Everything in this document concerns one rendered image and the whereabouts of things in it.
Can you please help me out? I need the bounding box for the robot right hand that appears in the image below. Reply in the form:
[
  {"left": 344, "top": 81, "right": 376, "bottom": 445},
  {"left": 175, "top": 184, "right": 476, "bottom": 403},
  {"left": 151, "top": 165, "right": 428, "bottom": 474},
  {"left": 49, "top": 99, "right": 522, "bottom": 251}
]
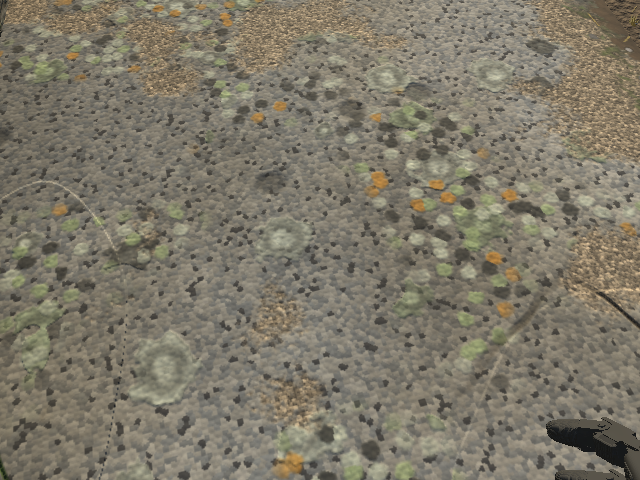
[{"left": 546, "top": 417, "right": 640, "bottom": 480}]

